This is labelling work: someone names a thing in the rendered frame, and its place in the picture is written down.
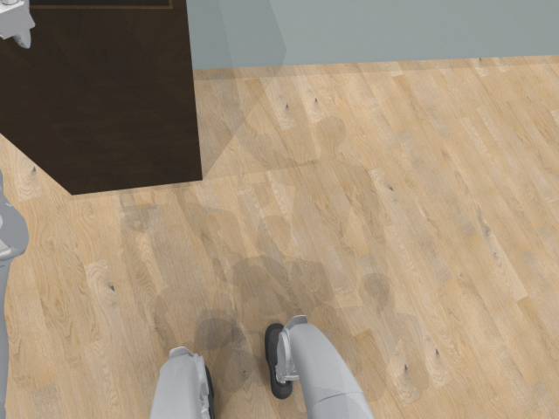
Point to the left robot upper arm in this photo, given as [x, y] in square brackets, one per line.
[14, 239]

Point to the robot left hand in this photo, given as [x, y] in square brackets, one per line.
[16, 21]

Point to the robot thigh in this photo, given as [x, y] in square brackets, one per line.
[181, 385]
[330, 390]

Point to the robot right thigh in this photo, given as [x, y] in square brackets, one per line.
[330, 390]

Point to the robot left thigh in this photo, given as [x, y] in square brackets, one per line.
[181, 385]

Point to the cabinet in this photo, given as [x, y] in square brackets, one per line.
[104, 97]

